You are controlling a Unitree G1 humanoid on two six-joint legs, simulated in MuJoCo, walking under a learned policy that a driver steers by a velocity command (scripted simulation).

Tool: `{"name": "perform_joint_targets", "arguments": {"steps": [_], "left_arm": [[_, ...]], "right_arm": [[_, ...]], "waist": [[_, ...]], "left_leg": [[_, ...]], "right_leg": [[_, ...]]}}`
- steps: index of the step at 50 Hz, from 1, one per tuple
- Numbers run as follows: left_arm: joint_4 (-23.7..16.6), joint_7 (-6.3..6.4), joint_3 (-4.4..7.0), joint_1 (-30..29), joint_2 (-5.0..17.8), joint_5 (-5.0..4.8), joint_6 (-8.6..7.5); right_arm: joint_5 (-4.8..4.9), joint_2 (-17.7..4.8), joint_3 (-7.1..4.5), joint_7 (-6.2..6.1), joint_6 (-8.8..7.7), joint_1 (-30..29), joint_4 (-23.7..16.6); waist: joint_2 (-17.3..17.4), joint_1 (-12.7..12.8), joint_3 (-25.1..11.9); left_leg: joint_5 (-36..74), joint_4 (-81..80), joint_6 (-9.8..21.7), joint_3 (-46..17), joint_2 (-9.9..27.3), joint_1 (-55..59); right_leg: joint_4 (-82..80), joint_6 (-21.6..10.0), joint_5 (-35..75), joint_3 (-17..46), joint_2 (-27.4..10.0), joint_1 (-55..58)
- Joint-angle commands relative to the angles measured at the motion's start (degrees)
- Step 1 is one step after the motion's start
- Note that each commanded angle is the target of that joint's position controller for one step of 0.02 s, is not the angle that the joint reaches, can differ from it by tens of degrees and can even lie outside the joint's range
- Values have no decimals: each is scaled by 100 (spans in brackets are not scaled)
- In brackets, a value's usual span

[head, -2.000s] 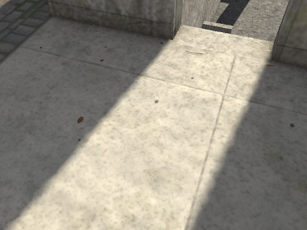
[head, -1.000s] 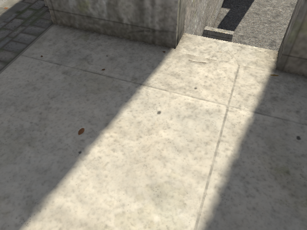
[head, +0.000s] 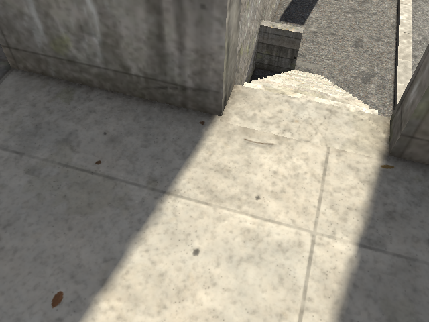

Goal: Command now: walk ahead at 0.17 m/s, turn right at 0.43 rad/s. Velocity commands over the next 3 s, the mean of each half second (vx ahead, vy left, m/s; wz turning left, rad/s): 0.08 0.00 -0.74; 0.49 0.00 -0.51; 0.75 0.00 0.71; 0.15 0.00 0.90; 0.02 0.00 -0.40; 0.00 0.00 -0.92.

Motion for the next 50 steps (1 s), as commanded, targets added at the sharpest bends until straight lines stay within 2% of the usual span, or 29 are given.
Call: {"name": "perform_joint_targets", "arguments": {"steps": [1, 6, 9, 11, 12, 13, 14, 15, 16, 17, 18, 21, 24, 28, 30, 32, 33, 34, 35, 36, 37, 38, 39, 40, 41, 42, 44, 47, 50], "left_arm": [[-210, -56, 68, 474, 268, 48, 90], [-734, -242, 124, -115, 400, 64, 254], [-1016, -369, 180, -136, 443, 36, 289], [-1047, -422, 239, 287, 505, -5, 250], [-953, -399, 325, 884, 652, 2, 194], [-932, -268, 550, 1400, 1311, 58, 151], [-1004, -179, 640, 1485, 1869, 186, 163], [-1184, -211, 540, 1377, 1561, 316, 114], [-1395, -213, 526, 830, 1461, 237, 76], [-1500, -174, 487, 415, 1273, 44, 113], [-1593, -125, 435, 193, 1120, -66, 185], [-1785, 15, 447, 175, 1124, 34, 337], [-1904, 131, 517, 378, 1289, 38, 413], [-2103, 181, 508, 310, 1281, 65, 522], [-2206, 166, 487, 240, 1281, 31, 540], [-2286, 118, 446, 102, 1288, 27, 515], [-2377, 103, 397, -137, 1202, 23, 501], [-2469, 88, 306, -335, 966, 24, 476], [-2325, 76, 152, 138, 403, 13, 460], [-2622, 49, 88, 124, 330, -56, 339], [-2689, -11, 125, 66, 693, -74, 209], [-2550, -43, 148, 81, 892, -37, 166], [-2367, -61, 148, 238, 880, 61, 138], [-2390, -312, 162, -312, 935, 660, 238], [-2428, -440, 118, -179, 723, 648, 274], [-2371, -509, 83, -28, 669, 590, 286], [-2358, -555, 41, -12, 733, 526, 287], [-2554, -567, -109, -807, 532, 376, 189], [-2537, -479, -115, -851, 547, 291, 113]], "right_arm": [[65, -999, -193, -260, 49, -601, -526], [130, -1145, -289, -384, 371, -590, -657], [201, -1206, -345, -410, 558, -700, -844], [257, -1236, -380, -442, 638, -857, -1011], [289, -1219, -384, -451, 666, -925, -1072], [194, -1173, -364, -416, 632, -920, -1242], [-96, -685, -233, -292, 570, -969, -1541], [15, -765, -205, -153, 443, -954, -1566], [200, -961, -267, -88, 375, -1137, -1592], [187, -1030, -310, -108, 373, -1231, -1542], [109, -1061, -343, -166, 400, -1302, -1524], [121, -845, -323, -184, 478, -1282, -1569], [186, -719, -285, -228, 492, -1314, -1602], [217, -820, -332, -214, 487, -1338, -1644], [258, -916, -370, -143, 410, -1202, -1671], [318, -1021, -443, -51, 284, -858, -1639], [361, -1063, -497, -23, 220, -434, -1525], [352, -1188, -575, -26, 179, 271, -1294], [292, -1411, -650, -41, 160, 701, -1210], [-13, -1783, -642, 20, 102, 419, -1399], [-94, -1722, -655, 24, 1, -143, -1604], [56, -1357, -564, -23, -25, -312, -1687], [157, -1153, -489, -38, -16, -213, -1695], [-209, -1231, -444, 12, 137, 50, -1537], [-177, -1314, -456, 36, 157, 238, -1488], [-68, -1327, -455, 73, 149, 373, -1436], [74, -1305, -447, 139, 150, 527, -1382], [44, -1347, -480, 133, 199, 966, -1340], [5, -1571, -569, 113, 292, 1115, -1260]], "waist": [[658, 298, -648], [541, 18, -504], [583, 27, -453], [626, 222, -655], [446, 555, -889], [-473, 746, -1166], [-1751, 298, -1576], [-1083, 418, -2582], [-502, 303, -2144], [97, 130, -1585], [283, 48, -1310], [-82, -46, -1245], [-318, 68, -1355], [-670, 187, -1205], [-825, 189, -1312], [-1093, 18, -1195], [-1078, -253, -1057], [-888, -569, -1013], [263, -445, -1363], [1488, -140, -914], [1669, 100, -318], [1323, 77, -80], [917, 62, -147], [162, -114, 61], [478, -64, 84], [682, -54, 5], [1052, 0, -70], [1301, -435, -6], [1446, -427, 25]], "left_leg": [[3738, -302, 456, -42, 1552, -146], [2651, 66, 584, -2, 2001, 627], [2779, 628, 489, -27, 2228, 907], [3656, 1465, 255, 144, 2141, 934], [3816, 2418, -40, 358, 1857, 587], [2336, 3965, -514, 456, 1248, -573], [-3010, 5732, -904, 132, -54, -2692], [-3200, 6451, -770, -1493, -100, -2948], [-2715, 6354, -659, -1663, 114, -3210], [-2235, 5908, -680, -1605, 283, -3259], [-1937, 5397, -725, -1561, 392, -3148], [-1485, 4239, -889, -1429, 179, -2477], [-1246, 3424, -1018, -1544, 21, -2316], [-980, 2819, -1024, -1645, -54, -2030], [-1009, 2341, -921, -1578, -31, -1550], [-1304, 1849, -789, -1464, -17, -687], [-1132, 1332, -688, -1421, 99, 10], [-978, 675, -546, -1355, 420, 874], [-2013, 400, -313, -2564, 1591, 1676], [-3904, -467, 293, -4825, 2450, 1352], [-4629, -774, 616, -5350, 2736, 746], [-4318, -727, 553, -4768, 2561, 514], [-3730, -627, 355, -4123, 2222, 448], [-3488, -809, 157, -3590, 1916, -404], [-3187, -828, 111, -3247, 1691, -564], [-2948, -834, 114, -3007, 1526, -595], [-2597, -914, 240, -2858, 1384, -527], [-1981, -943, 311, -2670, 1223, -580], [-1831, -683, 400, -2730, 1281, -688]], "right_leg": [[-792, 79, 858, -288, -66, 844], [-1400, 24, 450, -535, -144, 389], [-1620, -138, -302, -783, -8, 321], [-2121, -353, -404, -1028, 295, 870], [-2789, -606, 375, -945, 473, 1738], [-3139, -1093, 3038, 337, -28, 2930], [-3046, -2161, 5511, 2570, -1212, 4354], [-3341, -2483, 4318, 3387, -1554, 4688], [-3480, -2214, 3503, 2877, -1366, 4342], [-3574, -1819, 2744, 2322, -1006, 3790], [-3662, -1581, 2178, 2060, -791, 3311], [-3712, -1327, 1828, 1795, -284, 2722], [-3688, -1232, 1278, 2060, -220, 2764], [-3750, -1025, 129, 2452, -77, 2487], [-3978, -967, -1859, 2688, 26, 2197], [-4091, -925, -2864, 2951, 77, 1552], [-3934, -793, -3050, 2919, 188, 980], [-3428, -487, -3053, 2410, 469, 343], [-1484, -262, -2994, 1395, 1045, -184], [-266, -319, -2258, 1028, 1300, -1381], [496, -324, -1676, 985, 722, -1883], [755, -262, -1176, 871, 543, -1899], [925, -180, -825, 703, 470, -1631], [1029, -112, -259, 613, 772, -1178], [1017, -88, -53, 617, 859, -949], [945, -62, 65, 550, 854, -757], [373, 63, 203, -76, 496, -502], [-1303, 278, -174, -501, 475, 394], [-2572, 239, -980, -665, 768, 1531]]}}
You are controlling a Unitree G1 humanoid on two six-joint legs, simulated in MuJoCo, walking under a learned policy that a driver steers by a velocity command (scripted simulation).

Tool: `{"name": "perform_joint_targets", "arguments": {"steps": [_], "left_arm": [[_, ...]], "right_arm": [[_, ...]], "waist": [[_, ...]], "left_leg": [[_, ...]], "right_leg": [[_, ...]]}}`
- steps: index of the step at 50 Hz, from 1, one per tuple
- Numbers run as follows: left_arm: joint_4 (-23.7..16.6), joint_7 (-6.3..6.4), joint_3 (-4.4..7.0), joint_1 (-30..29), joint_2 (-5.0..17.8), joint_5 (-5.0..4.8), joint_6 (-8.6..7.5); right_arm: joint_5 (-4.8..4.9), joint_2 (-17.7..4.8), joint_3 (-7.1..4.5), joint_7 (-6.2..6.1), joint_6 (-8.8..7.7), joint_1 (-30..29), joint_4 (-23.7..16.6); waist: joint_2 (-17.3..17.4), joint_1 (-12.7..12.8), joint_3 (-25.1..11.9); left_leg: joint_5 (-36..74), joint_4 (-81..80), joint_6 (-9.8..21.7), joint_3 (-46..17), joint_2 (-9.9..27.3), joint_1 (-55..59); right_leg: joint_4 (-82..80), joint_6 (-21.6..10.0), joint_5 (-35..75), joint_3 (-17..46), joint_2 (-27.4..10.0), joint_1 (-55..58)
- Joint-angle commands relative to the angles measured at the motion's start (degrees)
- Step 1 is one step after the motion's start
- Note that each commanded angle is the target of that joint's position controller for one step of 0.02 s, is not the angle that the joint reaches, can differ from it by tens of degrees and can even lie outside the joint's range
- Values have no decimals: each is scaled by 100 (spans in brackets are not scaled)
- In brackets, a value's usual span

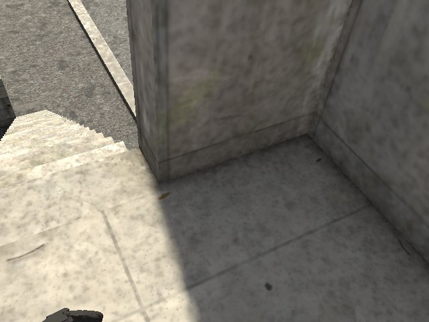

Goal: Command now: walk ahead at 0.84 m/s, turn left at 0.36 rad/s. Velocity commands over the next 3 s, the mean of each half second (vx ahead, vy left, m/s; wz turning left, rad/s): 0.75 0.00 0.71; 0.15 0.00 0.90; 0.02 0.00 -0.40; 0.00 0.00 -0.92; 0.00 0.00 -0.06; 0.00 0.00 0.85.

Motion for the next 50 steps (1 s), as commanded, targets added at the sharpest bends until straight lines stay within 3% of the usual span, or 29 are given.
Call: {"name": "perform_joint_targets", "arguments": {"steps": [1, 2, 3, 4, 5, 6, 8, 10, 13, 15, 18, 19, 20, 22, 23, 24, 25, 26, 27, 28, 29, 31, 35, 38, 41, 44, 48, 49, 50], "left_arm": [[-552, 155, 100, -613, 360, -91, -218], [-377, 273, 131, -94, 412, -95, -290], [-147, 393, 237, 695, 676, -19, -379], [-41, 482, 365, 1816, 1139, 134, -424], [121, 532, 520, 2147, 1787, 215, -354], [144, 516, 440, 1845, 1339, 191, -362], [157, 440, 224, 1295, 602, 135, -387], [355, 460, 169, 1307, 455, 38, -428], [667, 412, 174, 1543, 404, -39, -557], [771, 412, 153, 1235, 343, -36, -623], [886, 470, 188, 899, 502, -108, -636], [652, 626, 404, 606, 1164, -340, -555], [622, 719, 459, 566, 1412, -338, -494], [551, 757, 550, 528, 1585, -382, -372], [508, 694, 471, 663, 1330, -428, -425], [493, 549, 193, 1096, 355, -222, -531], [237, 442, 45, 1922, 188, -92, -677], [24, 418, 135, 1433, 1017, -196, -769], [-85, 442, 146, 790, 1249, -241, -759], [-100, 523, 129, 622, 1185, -170, -666], [-42, 578, 122, 716, 1183, -95, -543], [-34, 629, 198, 815, 1268, -98, -374], [-191, 604, 60, 242, 608, 2, -296], [-270, 584, 91, -151, 544, -163, -221], [-304, 593, 172, -510, 706, -154, -237], [-407, 520, 211, -993, 709, -127, -393], [-122, 404, 334, -633, 809, -215, -553], [-26, 374, 324, -435, 674, -203, -576], [-77, 377, 302, -479, 666, -126, -565]], "right_arm": [[-9, -1193, -291, -40, -11, -438, -388], [19, -1076, -268, -54, -11, -524, -379], [70, -911, -234, -34, -83, -580, -399], [163, -541, -127, -27, -181, -796, -611], [367, -136, 2, -42, -255, -1040, -1051], [227, -501, -48, -75, -159, -1292, -1001], [106, -496, -67, 74, -60, -1374, -865], [-27, -418, -58, 213, 93, -1496, -868], [-45, -297, 6, 322, 198, -2012, -1118], [-66, -257, 57, 333, 208, -2323, -1337], [-106, -197, 179, 458, 156, -2767, -1529], [469, -293, 110, 349, -18, -2492, -1508], [529, -496, 60, 314, -58, -2194, -1483], [408, -1063, -206, 252, 15, -1063, -1290], [331, -1467, -395, 122, 102, -272, -1120], [354, -1708, -398, -52, 173, -508, -1081], [76, -2190, -370, -80, 112, -971, -1616], [-70, -2046, -402, -29, 110, -950, -1888], [14, -1932, -402, -10, 14, -1261, -1972], [198, -1670, -330, -15, -45, -1678, -2023], [257, -1533, -266, -22, -73, -1942, -2067], [228, -1537, -272, -45, -35, -2204, -2001], [301, -1438, -261, -257, 212, -2145, -1802], [408, -1403, -271, -437, 430, -2105, -1791], [391, -1376, -285, -475, 453, -2040, -1814], [360, -1323, -300, -518, 531, -1861, -1826], [273, -1110, -246, -539, 626, -2104, -2009], [291, -908, -149, -512, 601, -2179, -2035], [212, -487, 6, -438, 553, -1789, -1936]], "waist": [[1347, 418, 842], [1124, 737, 702], [759, 1149, 166], [-109, 1813, -738], [-1618, 1807, -966], [-766, 1617, -438], [-321, 1256, 207], [-563, 1099, 628], [-505, 1005, 931], [-441, 722, 1244], [-192, 671, 1341], [-303, 648, 1037], [-409, 440, 663], [-520, -107, -116], [-244, -465, -482], [1182, 48, -314], [2128, 730, -1539], [1281, 225, -2645], [503, 267, -1901], [-241, 598, -991], [-418, 880, -547], [-186, 1191, -111], [174, 1086, -298], [644, 958, -431], [961, 772, -227], [1012, 535, -139], [1138, 641, -250], [989, 712, -266], [292, 574, -500]], "left_leg": [[-627, -727, 1014, -1292, 744, -1057], [-128, -247, 950, -1186, 638, -1312], [459, 823, 834, -854, 285, -1885], [-230, 2669, 707, -313, -131, -2796], [-1209, 4128, 578, 316, -530, -4367], [-715, 4984, 628, 162, -52, -4635], [-60, 5101, 500, 284, 256, -4433], [110, 5190, 384, 420, 454, -4508], [607, 5449, 354, 429, 518, -4963], [829, 5005, 311, 584, 504, -4813], [1671, 2899, 426, 1439, 189, -3133], [1841, 2730, 367, 1459, -58, -2646], [1745, 2481, 400, 1579, -297, -2113], [1728, 2154, 710, 1547, -641, -528], [2127, 1657, 944, 1092, -623, 953], [3756, 1710, 1229, 31, 109, 1960], [5939, 1835, 2532, -2735, 1418, 2991], [4092, 663, 2853, -3733, 1733, 3316], [2657, 173, 2584, -3525, 1477, 2519], [2030, 30, 2208, -3157, 1186, 1452], [2376, -43, 2055, -2855, 995, 561], [3209, -121, 1847, -2217, 629, -592], [4643, 397, 1437, -1346, -94, -1075], [3322, 459, 975, -1721, -206, -785], [2219, 463, 837, -2184, -138, -486], [2460, 834, 854, -2601, -89, -16], [2642, 1297, 678, -2709, -86, 338], [2284, 1495, 622, -2482, -196, -38], [634, 2172, 428, -2066, -536, -528]], "right_leg": [[-1353, -36, -349, -456, 411, 1293], [-1905, -152, 99, -383, 364, 2207], [-1815, -229, 93, -147, 116, 3651], [-2028, -379, -1575, 1204, -1261, 5114], [-2766, -759, -3202, 3469, -2468, 5473], [-2671, -909, -3199, 3506, -2471, 4685], [-2760, -755, -1776, 1927, -1823, 3762], [-3074, -705, -954, 1065, -1532, 3337], [-3253, -729, 349, 274, -1518, 3277], [-3217, -675, 2339, -500, -1443, 2906], [-3094, -443, 3765, -1579, -996, 2120], [-2545, -371, 4875, -1548, -934, 2305], [-2036, -287, 5909, -1526, -1033, 2545], [-336, -237, 6798, -1359, -1202, 2538], [1233, -39, 5311, -1293, -962, 1715], [3288, 238, -1421, -1105, -83, 215], [5350, 359, -2885, -156, 542, -960], [5480, 272, -2255, 755, 499, -1175], [4886, 151, -1579, 766, 349, -1327], [4352, 166, -1217, 690, 131, -1325], [4001, 212, -1061, 728, 5, -989], [3315, 264, -1032, 719, -92, -301], [1871, 429, -280, 361, 294, -17], [1080, 418, 344, 555, 478, -214], [483, 369, 516, 814, 492, -420], [-168, 295, 502, 897, 601, -419], [-1328, 64, 903, 735, 445, 523], [-1839, -84, 1697, 607, 305, 1307], [-2013, -407, 2528, 1159, -376, 2293]]}}
Over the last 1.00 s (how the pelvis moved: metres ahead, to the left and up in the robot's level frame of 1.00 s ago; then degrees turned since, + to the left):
0.22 -0.08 0.00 -38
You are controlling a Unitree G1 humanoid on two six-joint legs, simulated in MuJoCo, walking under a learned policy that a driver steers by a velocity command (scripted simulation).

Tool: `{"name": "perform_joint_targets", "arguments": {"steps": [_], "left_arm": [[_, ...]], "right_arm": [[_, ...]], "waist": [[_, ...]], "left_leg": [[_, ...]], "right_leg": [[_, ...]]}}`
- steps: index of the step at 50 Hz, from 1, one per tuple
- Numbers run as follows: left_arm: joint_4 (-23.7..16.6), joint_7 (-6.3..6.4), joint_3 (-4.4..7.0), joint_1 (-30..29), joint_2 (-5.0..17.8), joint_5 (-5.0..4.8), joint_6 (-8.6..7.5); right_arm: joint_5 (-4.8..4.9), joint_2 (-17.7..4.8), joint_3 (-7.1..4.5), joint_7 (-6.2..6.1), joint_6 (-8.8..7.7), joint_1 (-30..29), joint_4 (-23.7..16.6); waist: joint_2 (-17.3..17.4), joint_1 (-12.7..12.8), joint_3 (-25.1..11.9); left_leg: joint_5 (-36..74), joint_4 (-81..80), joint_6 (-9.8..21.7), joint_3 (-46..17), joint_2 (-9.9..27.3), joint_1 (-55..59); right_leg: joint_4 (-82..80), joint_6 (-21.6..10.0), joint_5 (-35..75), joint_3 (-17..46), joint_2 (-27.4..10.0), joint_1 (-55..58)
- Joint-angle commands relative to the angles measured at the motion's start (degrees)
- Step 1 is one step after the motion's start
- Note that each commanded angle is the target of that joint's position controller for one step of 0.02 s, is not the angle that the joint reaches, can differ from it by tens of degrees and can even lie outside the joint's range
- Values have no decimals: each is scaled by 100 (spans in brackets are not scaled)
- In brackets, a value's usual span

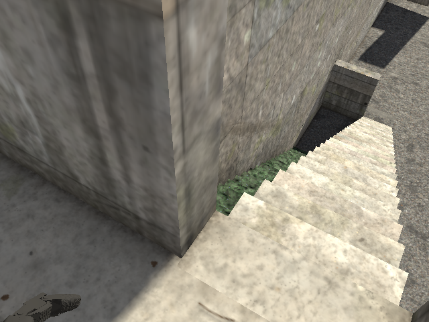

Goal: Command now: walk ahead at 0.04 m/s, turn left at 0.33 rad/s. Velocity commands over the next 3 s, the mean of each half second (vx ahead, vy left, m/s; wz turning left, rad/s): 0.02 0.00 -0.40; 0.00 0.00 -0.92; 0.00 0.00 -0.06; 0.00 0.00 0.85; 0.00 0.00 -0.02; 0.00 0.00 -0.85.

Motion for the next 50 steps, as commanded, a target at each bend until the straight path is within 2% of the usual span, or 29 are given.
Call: {"name": "perform_joint_targets", "arguments": {"steps": [1, 2, 3, 5, 7, 11, 12, 13, 18, 20, 21, 22, 23, 26, 27, 31, 36, 37, 38, 40, 41, 42, 43, 44, 45, 46, 47, 48, 50], "left_arm": [[-569, -31, 102, -367, 603, 243, -101], [-319, -80, 69, 118, 315, 284, -81], [-309, -145, -7, 55, 56, 152, -79], [-308, -184, 58, 68, 309, -87, 71], [-424, -156, 295, 19, 978, -130, 219], [-562, -100, 367, 163, 892, -111, 346], [-604, 32, 273, 387, 484, 35, 121], [-675, 83, 233, 194, 442, 1, -11], [-576, 93, 294, 222, 548, 27, -68], [-401, 11, 184, 360, 427, 73, 88], [-301, -33, 34, 977, 11, 96, 146], [-645, -79, 94, 728, -2, 305, 121], [-314, -120, 179, 745, 454, 332, 95], [133, 66, 304, 1129, 573, 372, 48], [153, -23, 166, 1128, 360, 406, 38], [226, -443, -80, 657, -13, -27, 81], [50, -759, -61, 343, 70, 136, 324], [-50, -632, 102, -23, 203, -737, 723], [-52, -570, 95, 193, 199, -672, 863], [-68, -558, 217, 642, 322, -403, 917], [-89, -645, 208, 1164, 340, 26, 635], [-130, -635, 226, 1123, 140, 83, 438], [10, -555, 307, 1265, 420, 182, 263], [44, -345, 520, 1840, 1154, 238, 150], [225, -299, 546, 2687, 1321, 366, 68], [478, -227, 569, 2794, 1228, 435, -195], [428, -215, 575, 2395, 1057, 262, -281], [212, -209, 448, 1817, 692, 126, -270], [-100, -343, 247, 1037, 367, 92, -94]], "right_arm": [[-190, 80, 143, 114, -138, 866, -167], [-185, -426, 21, 126, -156, 841, -158], [-232, -647, -43, 108, -114, 618, -29], [-268, -578, -102, 127, -57, 165, 7], [-192, -529, -146, 154, -111, -34, -44], [-189, -244, -157, 77, -218, -113, 87], [-706, 186, 91, 222, -523, 905, 330], [-703, 109, 39, 254, -655, 882, 358], [-318, -90, 27, 381, -811, 716, 191], [-235, -227, -41, 425, -866, 839, 148], [-242, -539, -125, 418, -914, 949, 93], [-385, -1116, -327, 240, -1022, 840, -89], [-571, -903, -276, 135, -1084, 725, -46], [-275, -94, 5, 48, -1103, -343, -559], [-291, -252, -16, 3, -1099, -393, -728], [-478, -629, -159, -80, -927, 433, -693], [-684, -978, -397, -66, -876, 1071, -272], [214, -439, -182, 213, -219, 197, -134], [482, -268, -136, 262, 20, 162, -184], [387, -448, -161, 224, 172, 27, -157], [-1274, -614, -156, 285, -281, 1108, -107], [-1115, -886, -343, 170, -629, 826, 124], [-681, -676, -337, 26, -906, 750, 179], [-537, -246, -178, -133, -1114, 983, -45], [-544, -222, -128, -172, -1201, 376, -308], [-317, 15, -22, -146, -1220, -714, -684], [-296, -140, -52, -212, -1248, -811, -591], [-380, -621, -221, -223, -1231, -191, -347], [-545, -520, -182, -269, -1134, 291, -260]], "waist": [[-965, -462, -1170], [-1455, -316, -1122], [-879, -196, -887], [-475, -58, -601], [-477, -17, -309], [-800, 151, -593], [-1109, -52, -1222], [-880, -109, -711], [-559, 110, -832], [-440, -7, -889], [291, 153, -1278], [1365, 127, -721], [302, 73, -526], [748, 405, -307], [645, 405, -302], [554, -182, -279], [768, -401, -216], [1142, -323, 248], [1428, -289, -65], [1317, -94, -566], [-102, -88, -722], [172, 215, -181], [-18, 281, -546], [-1048, 333, -1966], [-821, 795, -2584], [-368, 949, -1205], [-520, 881, -608], [-370, 493, -751], [-237, -182, -682]], "left_leg": [[-1848, 1369, -416, 295, 573, -661], [-2213, 1645, -760, 671, 727, -1078], [-1776, 1651, -949, 791, 1146, -1031], [-1299, 1452, -1106, 1236, 1243, -1200], [-1145, 1339, -1082, 1569, 1158, -1249], [-894, 1147, -1004, 1666, 1033, -1235], [-497, 1461, -1004, 1866, 1280, -636], [-829, 1297, -975, 2087, 1236, -465], [-104, -897, -625, 2082, 1150, -56], [1454, -1906, -49, 2065, 1498, 1085], [3523, -1588, 814, 1506, 2420, 2172], [4695, -1830, 2323, -423, 4162, 2432], [4305, -2172, 1983, 62, 4271, 2048], [3067, -2132, 984, 1721, 3151, 1036], [3689, -2079, 1004, 2100, 3054, 708], [4758, -1844, 1118, 2896, 2989, 1633], [5585, -1660, 1046, 3172, 3619, 2356], [5475, -1153, 118, 3972, 2597, 1689], [5924, -847, 33, 3998, 2676, 1535], [6259, -212, -1, 4110, 2890, 1255], [5012, -960, 481, 3522, 3914, 1072], [4335, -790, 466, 3656, 3947, 1089], [3611, -100, 67, 3928, 3428, 834], [1485, 1502, -906, 4229, 2381, -471], [-2707, 2914, -1447, 3162, 1410, -1953], [-2484, 3518, -1329, 2005, 1519, -2683], [-2354, 4075, -1232, 1777, 1725, -3037], [-2106, 4080, -1073, 1628, 1836, -2867], [-1442, 3376, -1037, 1598, 1961, -1735]], "right_leg": [[-512, -1134, 3538, 1669, -2034, 2256], [-785, -1882, 2752, 2849, -2551, 2085], [-819, -1752, 1483, 2826, -2192, 1819], [-886, -1311, -165, 2395, -1552, 1623], [-1016, -1149, -657, 2306, -1300, 1293], [-897, -1106, -602, 2133, -995, 1438], [-1322, -1150, -1593, 2028, -785, 1192], [-1490, -1216, -1616, 2007, -777, 740], [-827, -1417, -269, 2380, -916, 1206], [-546, -1076, -585, 2388, -582, 605], [72, -672, -1837, 1780, -51, -70], [1244, 130, -3115, 392, 758, -1855], [2197, 233, -2853, 372, -23, -1743], [3814, 376, -1848, -293, -61, -1194], [4344, 385, -1791, -650, -118, -969], [3194, 510, -1531, -1028, -673, -1375], [1852, 274, -1598, -1302, -921, -1299], [2275, 185, -1021, -1853, -713, -1493], [2095, 115, -1025, -1935, -611, -1179], [2032, -135, -1199, -2036, -562, -413], [1132, -263, -822, -1310, -755, 500], [656, -385, -268, -1189, -702, 379], [167, -824, 1176, -942, -654, 1124], [365, -2359, 3884, 656, -1658, 3427], [-159, -3244, 3603, 2435, -2444, 4766], [-325, -2545, 2830, 2165, -2400, 3623], [-419, -2406, 2630, 1628, -2202, 2917], [-492, -2355, 2721, 1479, -2136, 2500], [-942, -2282, 2552, 1220, -1838, 1083]]}}
Over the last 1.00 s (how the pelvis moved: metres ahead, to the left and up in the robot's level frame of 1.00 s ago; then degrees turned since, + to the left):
0.51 0.10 -0.02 52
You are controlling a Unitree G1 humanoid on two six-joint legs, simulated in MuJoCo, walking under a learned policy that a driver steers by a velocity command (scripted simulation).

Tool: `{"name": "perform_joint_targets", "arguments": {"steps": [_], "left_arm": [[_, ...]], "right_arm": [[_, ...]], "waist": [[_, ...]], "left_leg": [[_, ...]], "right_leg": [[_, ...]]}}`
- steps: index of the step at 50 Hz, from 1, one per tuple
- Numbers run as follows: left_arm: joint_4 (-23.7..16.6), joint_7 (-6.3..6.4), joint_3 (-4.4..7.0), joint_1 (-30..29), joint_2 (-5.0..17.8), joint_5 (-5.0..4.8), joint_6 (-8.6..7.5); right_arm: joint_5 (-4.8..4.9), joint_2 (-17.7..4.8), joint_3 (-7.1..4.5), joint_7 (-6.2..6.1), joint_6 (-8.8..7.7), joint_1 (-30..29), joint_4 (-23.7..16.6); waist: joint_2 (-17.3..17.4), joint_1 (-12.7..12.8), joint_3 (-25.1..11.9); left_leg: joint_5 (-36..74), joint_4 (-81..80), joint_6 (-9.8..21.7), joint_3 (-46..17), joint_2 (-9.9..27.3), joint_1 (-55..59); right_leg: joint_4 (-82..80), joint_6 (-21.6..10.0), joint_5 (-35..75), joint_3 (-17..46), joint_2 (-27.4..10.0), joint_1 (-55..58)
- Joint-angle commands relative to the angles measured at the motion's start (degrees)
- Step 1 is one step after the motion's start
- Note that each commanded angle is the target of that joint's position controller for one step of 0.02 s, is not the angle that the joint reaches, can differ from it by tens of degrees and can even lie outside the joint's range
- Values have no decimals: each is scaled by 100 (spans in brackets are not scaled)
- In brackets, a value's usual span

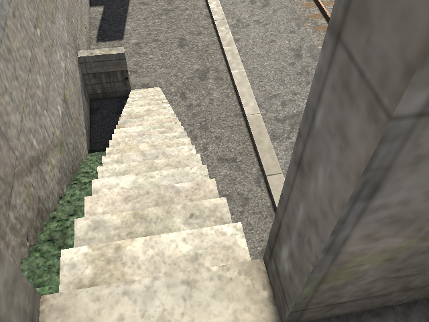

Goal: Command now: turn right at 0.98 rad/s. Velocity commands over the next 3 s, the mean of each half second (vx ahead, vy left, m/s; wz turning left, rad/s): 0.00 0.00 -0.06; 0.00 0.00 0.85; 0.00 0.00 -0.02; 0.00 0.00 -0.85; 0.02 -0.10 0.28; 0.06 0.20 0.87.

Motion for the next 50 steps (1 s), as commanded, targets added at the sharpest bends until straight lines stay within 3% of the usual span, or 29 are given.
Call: {"name": "perform_joint_targets", "arguments": {"steps": [1, 6, 8, 11, 13, 14, 15, 18, 21, 24, 25, 26, 27, 28, 29, 30, 31, 32, 34, 38, 39, 40, 41, 43, 45, 46, 47, 48, 50], "left_arm": [[-616, -90, 22, -408, 465, -11, 14], [-1092, -87, 200, -476, 1029, 0, -101], [-1166, -39, 145, -290, 866, -181, -147], [-1145, -226, -239, -711, 90, -494, -68], [-1069, -445, -492, -379, -365, -474, 128], [-1277, -264, -198, 410, 326, -299, 158], [-1409, -47, -21, 75, 921, -185, 192], [-1549, 365, -4, -530, 975, -82, 170], [-1653, 525, -144, -763, 532, -6, 149], [-1578, 567, -228, -694, 278, 128, 184], [-1394, 546, -252, -356, 237, 92, 189], [-1118, 505, -197, 123, 318, -95, 168], [-871, 474, -27, 614, 637, -209, 175], [-874, 544, 215, 941, 1161, -211, 149], [-1159, 563, 365, 843, 1776, 157, 116], [-1159, 529, 221, 614, 1221, 193, 36], [-1200, 497, 140, -31, 941, -12, -12], [-1258, 514, -5, -550, 550, -74, -53], [-1362, 677, -66, -877, 629, 2, -94], [-890, 873, 149, 154, 1163, 54, -33], [-739, 594, 196, 66, 1005, -736, 638], [-786, 515, 192, 52, 911, -839, 926], [-810, 452, 236, -106, 1016, -768, 1077], [-715, 428, 222, -336, 966, -547, 1111], [-554, 464, 207, -541, 861, -623, 1074], [-463, 437, 126, 299, 960, 813, 615], [-322, 544, 304, -56, 1116, 626, 289], [-198, 717, 252, -288, 895, 249, 43], [0, 857, 309, -274, 1040, -17, -116]], "right_arm": [[-131, -815, -192, -85, -57, 59, -520], [181, -604, 18, 232, 357, 585, 198], [228, -542, 141, 308, 417, 348, 225], [394, -193, 353, 576, 314, 300, 440], [547, -254, 388, 792, 112, 212, 336], [453, -1313, 161, 715, -30, -491, 27], [201, -1713, -60, 615, -63, -832, 7], [204, -1414, -84, 498, -133, -526, -95], [261, -1123, -73, 425, -95, 258, 78], [196, -987, -44, 287, -95, 240, 339], [196, -1010, -37, 326, -19, -260, 263], [150, -1057, -33, 415, 130, -815, 159], [6, -727, 75, 479, 238, -687, 160], [-84, -104, 251, 562, 296, -98, 216], [-64, 99, 360, 620, 174, 268, -68], [-91, -301, 254, 633, 61, 156, 261], [-15, -562, 128, 575, 62, 146, 381], [-97, -782, 24, 486, 56, 51, 446], [-217, -405, 132, 714, 119, -150, 414], [149, -67, 233, 1176, 281, -678, 171], [1131, 16, 244, 1143, 745, -1360, 51], [993, -21, 262, 1121, 923, -1150, -31], [801, -184, 192, 1087, 995, -829, -71], [690, -322, 87, 1033, 1089, -501, -89], [549, -415, -2, 912, 1094, -475, -163], [-111, -425, 69, 1161, 835, 219, -48], [-129, -392, -34, 1201, 660, -26, -140], [-102, -444, -50, 1176, 510, -419, -275], [66, -217, -27, 1131, 362, -822, -576]], "waist": [[-131, -443, -613], [-284, -258, -496], [-436, -4, -512], [-89, -169, -458], [12, -111, -825], [227, 736, -786], [300, 638, -628], [547, 243, -492], [995, -206, -690], [722, -166, -744], [646, 52, -747], [743, 295, -738], [750, 287, -868], [-98, 197, -1052], [-1301, 81, -885], [-35, 62, -803], [-347, -221, -586], [-393, -406, -558], [-253, -329, -829], [-206, 249, -611], [-90, 505, 77], [-470, 490, -182], [-635, 401, -391], [-844, 253, -719], [-847, 198, -718], [-175, 188, -663], [-322, 178, -126], [-424, 194, -51], [97, 200, -203]], "left_leg": [[481, -370, -8, -558, 160, -307], [1489, -1770, -242, 73, 30, 546], [1588, -2174, -232, 87, 133, 490], [2734, -4058, -243, 186, 360, 944], [4406, -4226, 183, -95, 624, 1439], [4398, -4264, 1249, -682, 835, 367], [3556, -4491, 1731, -1035, 855, -472], [3722, -4906, 2060, -1789, 1089, 8], [4363, -4937, 2520, -2592, 1612, 1227], [4852, -4703, 2010, -2258, 1252, 1502], [4715, -4658, 1790, -1976, 915, 1229], [4368, -4620, 1681, -1763, 609, 757], [3369, -4368, 1447, -1593, 299, 43], [1635, -3438, 845, -983, -354, -1125], [213, -2247, 142, -605, -604, -2389], [268, -1133, 101, -724, 182, -2058], [658, -694, 84, -333, 108, -1779], [1021, -303, 79, -137, 107, -1551], [1709, -62, 83, 217, -13, -976], [1897, -1127, -36, 310, 252, -1374], [2793, -1432, 1, 850, 135, -2408], [2652, -1740, 85, 700, 209, -2191], [2267, -1871, 159, 665, 265, -1620], [2123, -2016, 365, 797, 152, -869], [2249, -2539, 596, 923, -13, -482], [2245, -2841, 648, 160, 407, 134], [2176, -2716, 724, -24, 411, -237], [1826, -2647, 888, 65, 330, -397], [2152, -3508, 1183, 302, 94, 36]], "right_leg": [[-1493, -1512, 3347, 2141, -1674, 296], [-1495, -1050, 1761, 1661, -1380, -428], [-1342, -854, 764, 1709, -1399, -332], [-575, -212, -295, 1618, -1192, -369], [-176, 532, -271, 1581, -717, -282], [96, 615, -505, 888, -294, 390], [309, 548, -187, 456, -132, 817], [563, 212, -227, 398, -239, 508], [1455, 336, -1501, 464, -108, -430], [1001, 665, -1903, 531, -256, -751], [-100, 680, -1151, 356, -186, -215], [-1188, 579, 76, 60, 43, 598], [-1494, 200, 1289, 115, -76, 1731], [-1344, -737, 3257, 949, -1167, 3021], [-1487, -2633, 4872, 3379, -3561, 3102], [-1682, -2384, 5136, 2708, -3641, 2538], [-1823, -1808, 4179, 1984, -3067, 2009], [-1794, -1187, 3976, 1167, -2371, 1575], [-1707, -721, 4605, -4, -1746, 1344], [-1657, -857, 4829, -494, -1966, 2192], [-1154, 18, 4781, -659, -1376, 2687], [-1035, 142, 5118, -673, -1658, 2675], [-827, 121, 5684, -687, -1875, 2375], [-460, -76, 5955, -923, -1950, 1991], [-149, -132, 5290, -965, -1940, 1770], [-1114, -900, 2919, -204, -3177, 1512], [-1211, -1036, 2002, 20, -3456, 1549], [-1331, -1042, 1743, 19, -3409, 1594], [-875, -662, 2745, -690, -2960, 2045]]}}
Over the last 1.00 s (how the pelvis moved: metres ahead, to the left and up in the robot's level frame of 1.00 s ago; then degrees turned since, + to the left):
0.10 -0.04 0.00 -43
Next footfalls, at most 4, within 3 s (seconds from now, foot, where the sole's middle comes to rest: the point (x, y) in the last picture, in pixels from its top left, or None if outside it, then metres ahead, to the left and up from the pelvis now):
0.26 left None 0.09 0.18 -0.77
1.00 left None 0.04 0.14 -0.77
1.60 right None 0.20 -0.09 -0.77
2.10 left None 0.17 0.10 -0.77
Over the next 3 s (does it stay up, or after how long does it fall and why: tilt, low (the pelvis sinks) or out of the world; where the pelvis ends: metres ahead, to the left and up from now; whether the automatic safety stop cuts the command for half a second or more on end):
stays up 0.07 -0.01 0.01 its command is cut before an obstacle after 1.9 s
